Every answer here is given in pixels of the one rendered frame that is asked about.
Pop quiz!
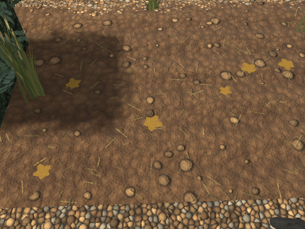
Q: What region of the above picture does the robot right hand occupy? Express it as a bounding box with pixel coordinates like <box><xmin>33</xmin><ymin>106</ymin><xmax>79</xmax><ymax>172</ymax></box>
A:
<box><xmin>270</xmin><ymin>217</ymin><xmax>305</xmax><ymax>229</ymax></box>

